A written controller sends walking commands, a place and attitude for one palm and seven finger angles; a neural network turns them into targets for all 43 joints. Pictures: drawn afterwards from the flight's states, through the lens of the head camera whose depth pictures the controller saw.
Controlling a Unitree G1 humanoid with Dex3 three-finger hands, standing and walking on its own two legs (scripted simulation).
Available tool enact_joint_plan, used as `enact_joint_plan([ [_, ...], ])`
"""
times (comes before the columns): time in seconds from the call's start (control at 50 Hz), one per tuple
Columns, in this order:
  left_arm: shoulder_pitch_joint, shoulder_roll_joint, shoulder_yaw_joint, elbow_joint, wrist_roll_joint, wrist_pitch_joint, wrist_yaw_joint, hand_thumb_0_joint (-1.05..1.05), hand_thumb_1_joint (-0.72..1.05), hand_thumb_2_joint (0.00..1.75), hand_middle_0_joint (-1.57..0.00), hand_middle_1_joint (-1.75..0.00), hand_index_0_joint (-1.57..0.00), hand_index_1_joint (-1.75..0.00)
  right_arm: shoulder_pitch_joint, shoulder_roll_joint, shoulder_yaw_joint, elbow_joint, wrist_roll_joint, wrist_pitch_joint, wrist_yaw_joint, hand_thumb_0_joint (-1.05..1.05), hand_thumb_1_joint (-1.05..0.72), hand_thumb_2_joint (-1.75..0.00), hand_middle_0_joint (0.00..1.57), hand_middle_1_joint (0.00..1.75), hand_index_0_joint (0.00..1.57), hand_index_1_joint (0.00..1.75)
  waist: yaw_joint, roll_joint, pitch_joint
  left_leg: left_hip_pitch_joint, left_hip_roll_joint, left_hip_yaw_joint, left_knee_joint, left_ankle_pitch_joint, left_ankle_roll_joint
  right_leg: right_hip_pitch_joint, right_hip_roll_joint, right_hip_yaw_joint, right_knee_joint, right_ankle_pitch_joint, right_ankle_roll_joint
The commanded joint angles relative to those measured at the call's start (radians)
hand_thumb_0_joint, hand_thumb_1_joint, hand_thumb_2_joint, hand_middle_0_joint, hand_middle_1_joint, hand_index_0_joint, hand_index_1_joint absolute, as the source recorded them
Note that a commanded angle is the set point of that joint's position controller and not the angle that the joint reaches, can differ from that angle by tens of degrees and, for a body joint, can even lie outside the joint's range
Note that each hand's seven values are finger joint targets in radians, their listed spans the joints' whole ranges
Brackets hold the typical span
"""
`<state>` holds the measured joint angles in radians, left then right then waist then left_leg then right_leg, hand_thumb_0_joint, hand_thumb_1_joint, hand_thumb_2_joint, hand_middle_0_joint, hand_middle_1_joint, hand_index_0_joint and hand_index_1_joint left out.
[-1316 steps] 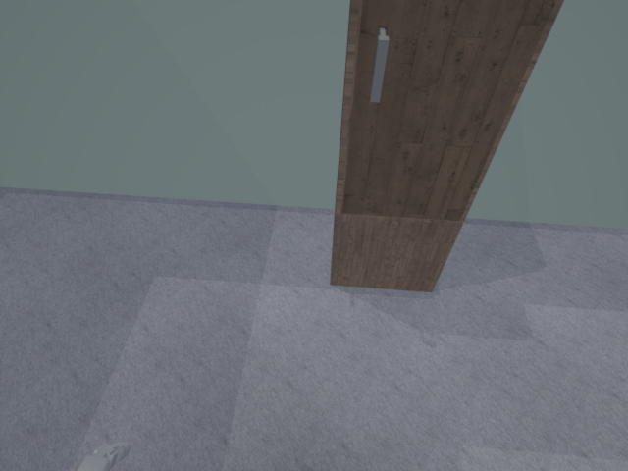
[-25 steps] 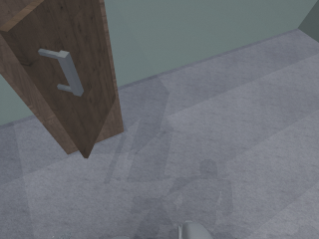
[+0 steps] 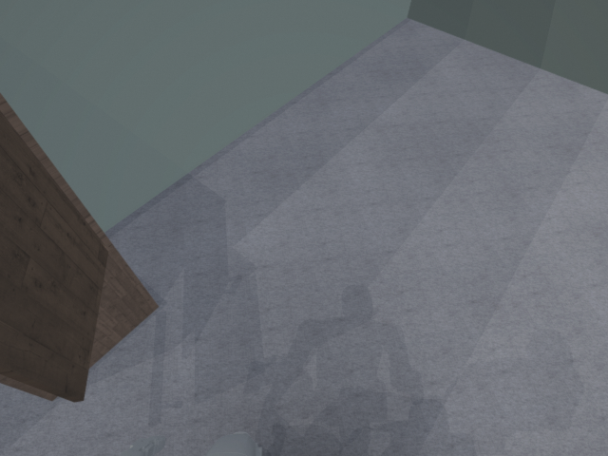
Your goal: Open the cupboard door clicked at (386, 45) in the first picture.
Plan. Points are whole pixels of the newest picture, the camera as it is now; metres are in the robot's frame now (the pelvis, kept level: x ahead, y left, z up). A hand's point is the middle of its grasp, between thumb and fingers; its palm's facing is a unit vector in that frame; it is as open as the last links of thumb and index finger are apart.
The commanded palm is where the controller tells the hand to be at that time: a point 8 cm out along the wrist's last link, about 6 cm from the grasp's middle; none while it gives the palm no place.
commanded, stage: walk to a spot facing it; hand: left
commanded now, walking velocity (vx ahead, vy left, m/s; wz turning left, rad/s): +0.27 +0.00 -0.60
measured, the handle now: out of the picture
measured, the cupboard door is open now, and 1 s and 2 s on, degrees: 49 49 49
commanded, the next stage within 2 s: turn to face it in 1.68 s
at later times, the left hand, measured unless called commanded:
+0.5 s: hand (263, 329) +0.33 +0.08 -0.16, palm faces -0.41 -0.89 -0.18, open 7.4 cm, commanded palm none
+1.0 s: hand (292, 314) +0.36 +0.03 -0.17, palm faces -0.37 -0.91 -0.18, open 7.3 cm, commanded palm none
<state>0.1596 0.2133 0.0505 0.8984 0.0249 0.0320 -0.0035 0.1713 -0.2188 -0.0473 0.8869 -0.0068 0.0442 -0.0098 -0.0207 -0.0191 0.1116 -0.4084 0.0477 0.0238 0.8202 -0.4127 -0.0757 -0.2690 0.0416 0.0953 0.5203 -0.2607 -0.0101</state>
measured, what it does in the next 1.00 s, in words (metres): walks ahead, turning right: left foot, then right foot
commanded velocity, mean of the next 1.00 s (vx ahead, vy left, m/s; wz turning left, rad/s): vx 0.34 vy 0.00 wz -0.40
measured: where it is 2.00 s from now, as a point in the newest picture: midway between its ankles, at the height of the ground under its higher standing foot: (416, 294)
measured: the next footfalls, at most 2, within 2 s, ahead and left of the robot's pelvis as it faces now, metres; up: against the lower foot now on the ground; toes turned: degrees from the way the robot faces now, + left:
left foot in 0.06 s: +0.06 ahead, +0.13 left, +0.00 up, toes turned +1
right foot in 0.52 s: +0.22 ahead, -0.17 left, +0.00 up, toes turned -27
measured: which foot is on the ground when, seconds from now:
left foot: up 0.00-0.04, down 0.06-0.52, up 0.54-1.00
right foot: down 0.00-0.06, up 0.08-0.50, down 0.52-1.00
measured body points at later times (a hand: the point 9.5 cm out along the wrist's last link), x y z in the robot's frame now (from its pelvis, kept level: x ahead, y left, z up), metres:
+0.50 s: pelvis +0.12 -0.04 -0.01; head +0.17 -0.06 +0.43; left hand +0.35 +0.13 -0.15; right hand -0.05 -0.22 -0.15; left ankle +0.03 +0.13 -0.73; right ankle +0.18 -0.15 -0.73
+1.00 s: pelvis +0.32 -0.14 +0.00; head +0.35 -0.15 +0.45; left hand +0.38 +0.08 -0.15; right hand +0.34 -0.41 -0.13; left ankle +0.47 -0.07 -0.71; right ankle +0.18 -0.15 -0.74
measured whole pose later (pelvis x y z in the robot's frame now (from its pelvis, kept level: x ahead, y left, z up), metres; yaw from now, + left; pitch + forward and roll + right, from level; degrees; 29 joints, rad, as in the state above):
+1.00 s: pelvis +0.32 -0.14 +0.00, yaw -28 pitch +1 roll +0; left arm 0.39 0.16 0.04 1.08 0.02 -0.07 0.00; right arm 0.07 -0.18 -0.04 0.95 -0.02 -0.01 0.03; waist 0.05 -0.01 0.06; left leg -0.51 0.07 0.07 0.72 -0.24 -0.04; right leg 0.04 0.08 0.01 0.30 -0.34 -0.08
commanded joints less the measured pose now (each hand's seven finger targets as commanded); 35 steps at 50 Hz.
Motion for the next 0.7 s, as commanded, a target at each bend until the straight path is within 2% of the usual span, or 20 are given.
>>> enact_joint_plan([
  [0.0,-0.05,0.177,0.063,-0.086,-0.005,-0.013,0.0,0.0,0.9,0.9,-0.2,-0.3,-0.2,-0.3,0.182,-0.112,-0.028,-0.021,-0.008,-0.052,-0.016,0.0,-0.9,-0.9,0.2,0.3,0.2,0.3,-0.052,-0.088,-0.136,0.337,-0.014,0.028,-0.335,0.093,0.02,-0.18,-0.151,0.209,-0.104,-0.195,-0.097],
  [0.02,-0.05,0.104,0.049,-0.104,-0.01,-0.01,-0.008,0.0,0.9,0.9,-0.2,-0.3,-0.2,-0.3,0.253,-0.196,-0.044,-0.001,-0.022,-0.064,-0.024,0.0,-0.9,-0.9,0.2,0.3,0.2,0.3,-0.083,0.165,-0.141,0.455,0.177,-0.215,-0.507,-0.115,0.083,-0.355,-0.025,0.106,0.103,-0.339,-0.044],
  [0.04,-0.07,0.065,0.038,-0.14,-0.012,-0.014,-0.015,0.0,0.9,0.9,-0.2,-0.3,-0.2,-0.3,0.316,-0.284,-0.059,-0.002,-0.038,-0.071,-0.029,0.0,-0.9,-0.9,0.2,0.3,0.2,0.3,-0.1,0.41,-0.135,0.472,0.443,-0.563,-0.638,-0.233,0.191,-0.489,0.064,-0.094,0.413,-0.437,0.019],
  [0.06,-0.132,0.11,0.043,-0.153,0.003,-0.023,-0.024,0.0,0.9,0.9,-0.2,-0.3,-0.2,-0.3,0.292,-0.276,-0.051,-0.012,-0.032,-0.07,-0.03,0.0,-0.9,-0.9,0.2,0.3,0.2,0.3,-0.096,0.26,-0.085,0.39,0.504,-0.568,-0.66,-0.23,0.25,-0.5,-0.053,-0.022,0.54,-0.35,0.008],
  [0.08,-0.117,0.111,0.055,-0.144,0.007,-0.033,-0.037,0.0,0.9,0.9,-0.2,-0.3,-0.2,-0.3,0.234,-0.232,-0.04,-0.042,-0.039,-0.077,-0.025,0.0,-0.9,-0.9,0.2,0.3,0.2,0.3,-0.058,0.154,-0.06,0.316,0.453,-0.509,-0.672,-0.187,0.259,-0.469,-0.079,-0.035,0.613,-0.267,0.012],
  [0.12,-0.09,0.08,0.055,-0.097,0.014,-0.029,-0.054,0.0,0.9,0.9,-0.2,-0.3,-0.2,-0.3,0.165,-0.169,-0.02,-0.041,-0.034,-0.089,-0.026,0.0,-0.9,-0.9,0.2,0.3,0.2,0.3,-0.006,0.148,-0.024,0.283,0.325,-0.25,-0.632,0.03,0.179,-0.459,-0.102,-0.073,0.687,-0.102,0.029],
  [0.18,-0.07,0.042,0.04,-0.08,0.009,-0.022,-0.066,0.0,0.9,0.9,-0.2,-0.3,-0.2,-0.3,0.236,-0.119,-0.007,-0.008,-0.024,-0.104,-0.03,0.0,-0.9,-0.9,0.2,0.3,0.2,0.3,-0.011,0.184,-0.063,0.384,0.254,-0.029,-0.57,0.375,0.139,-0.474,-0.106,-0.119,0.679,-0.001,0.043],
  [0.26,-0.127,0.021,0.025,-0.085,0.007,-0.026,-0.07,0.0,0.9,0.9,-0.2,-0.3,-0.2,-0.3,0.331,-0.117,-0.007,0.034,-0.023,-0.113,-0.029,0.0,-0.9,-0.9,0.2,0.3,0.2,0.3,-0.033,0.169,-0.081,0.475,0.271,0.071,-0.552,0.5,0.151,-0.498,-0.117,-0.154,0.558,0.028,0.041],
  [0.38,-0.239,0.019,0.017,-0.102,0.003,-0.031,-0.073,0.0,0.9,0.9,-0.2,-0.3,-0.2,-0.3,0.362,-0.125,-0.01,0.068,-0.037,-0.104,-0.018,0.0,-0.9,-0.9,0.2,0.3,0.2,0.3,-0.057,0.192,0.0,0.409,0.31,0.163,-0.551,0.495,0.159,-0.342,-0.103,-0.221,0.23,-0.004,0.0],
  [0.42,-0.175,0.04,0.023,-0.083,0.001,-0.037,-0.069,0.0,0.9,0.9,-0.2,-0.3,-0.2,-0.3,0.341,-0.151,-0.016,0.065,-0.036,-0.102,-0.016,0.0,-0.9,-0.9,0.2,0.3,0.2,0.3,-0.019,0.185,-0.042,0.411,0.322,0.203,-0.46,0.681,0.153,-0.206,-0.06,-0.255,0.172,-0.056,-0.032],
  [0.44,-0.095,0.057,0.032,-0.062,0.001,-0.041,-0.064,0.0,0.9,0.9,-0.2,-0.3,-0.2,-0.3,0.314,-0.165,-0.018,0.06,-0.032,-0.1,-0.016,0.0,-0.9,-0.9,0.2,0.3,0.2,0.3,0.024,0.174,-0.077,0.379,0.32,0.218,-0.361,0.779,0.142,-0.078,-0.039,-0.262,0.138,-0.063,-0.053],
  [0.46,0.066,0.088,0.045,-0.015,0.003,-0.052,-0.057,0.0,0.9,0.9,-0.2,-0.3,-0.2,-0.3,0.272,-0.172,-0.017,0.049,-0.025,-0.098,-0.011,0.0,-0.9,-0.9,0.2,0.3,0.2,0.3,0.108,0.106,-0.155,0.302,0.279,0.256,-0.163,0.829,0.111,0.148,-0.001,-0.276,0.063,-0.015,-0.079],
  [0.48,0.248,0.182,0.074,0.041,0.008,-0.063,-0.044,0.0,0.9,0.9,-0.2,-0.3,-0.2,-0.3,0.23,-0.141,-0.011,0.024,-0.007,-0.102,0.003,0.0,-0.9,-0.9,0.2,0.3,0.2,0.3,0.198,-0.055,-0.257,0.067,0.206,0.294,0.108,0.616,0.069,0.452,-0.136,-0.104,0.001,-0.061,-0.127],
  [0.5,0.363,0.301,0.105,0.067,-0.005,-0.07,-0.024,0.0,0.9,0.9,-0.2,-0.3,-0.2,-0.3,0.217,-0.065,0.004,-0.023,0.01,-0.102,0.003,0.0,-0.9,-0.9,0.2,0.3,0.2,0.3,0.215,-0.331,-0.351,-0.26,0.007,0.221,0.484,-0.187,0.007,0.634,-0.448,0.488,-0.181,-0.023,-0.241],
  [0.52,0.314,0.318,0.103,0.062,-0.025,-0.063,-0.008,0.0,0.9,0.9,-0.2,-0.3,-0.2,-0.3,0.151,-0.102,-0.007,-0.032,0.004,-0.095,0.001,0.0,-0.9,-0.9,0.2,0.3,0.2,0.3,0.181,-0.255,-0.283,-0.356,0.04,0.019,0.616,-0.172,0.038,0.546,-0.466,0.537,-0.262,-0.076,-0.247],
  [0.54,0.191,0.26,0.086,0.034,-0.029,-0.057,-0.003,0.0,0.9,0.9,-0.2,-0.3,-0.2,-0.3,0.146,-0.107,-0.019,-0.013,0.005,-0.092,0.002,0.0,-0.9,-0.9,0.2,0.3,0.2,0.3,0.121,-0.146,-0.173,-0.33,0.107,-0.005,0.611,-0.035,0.046,0.359,-0.437,0.42,-0.302,-0.27,-0.229],
  [0.56,0.09,0.192,0.066,0.008,-0.025,-0.054,0.001,0.0,0.9,0.9,-0.2,-0.3,-0.2,-0.3,0.118,-0.09,-0.025,-0.001,-0.004,-0.085,0.001,0.0,-0.9,-0.9,0.2,0.3,0.2,0.3,0.076,-0.07,-0.087,-0.266,0.118,-0.008,0.557,0.035,0.041,0.169,-0.388,0.355,-0.328,-0.29,-0.191],
  [0.6,0.01,0.126,0.038,-0.015,-0.013,-0.073,0.002,0.0,0.9,0.9,-0.2,-0.3,-0.2,-0.3,0.16,-0.061,-0.018,0.039,-0.018,-0.063,0.004,0.0,-0.9,-0.9,0.2,0.3,0.2,0.3,0.002,-0.069,-0.031,-0.155,0.134,-0.014,0.436,0.13,0.022,-0.024,-0.309,0.164,-0.366,-0.157,-0.147],
  [0.64,0.02,0.111,0.034,0.0,-0.009,-0.087,0.001,0.0,0.9,0.9,-0.2,-0.3,-0.2,-0.3,0.2,-0.045,-0.016,0.062,-0.024,-0.05,0.008,0.0,-0.9,-0.9,0.2,0.3,0.2,0.3,-0.026,-0.08,-0.046,-0.123,0.116,-0.004,0.341,0.165,0.015,-0.032,-0.258,0.087,-0.374,-0.058,-0.137],
  [0.68,0.055,0.107,0.038,0.023,-0.007,-0.1,0.0,0.0,0.9,0.9,-0.2,-0.3,-0.2,-0.3,0.205,-0.039,-0.019,0.067,-0.024,-0.05,0.011,0.0,-0.9,-0.9,0.2,0.3,0.2,0.3,-0.029,-0.071,-0.087,-0.131,0.1,0.0,0.261,0.193,0.012,0.032,-0.233,0.064,-0.364,0.005,-0.147],
])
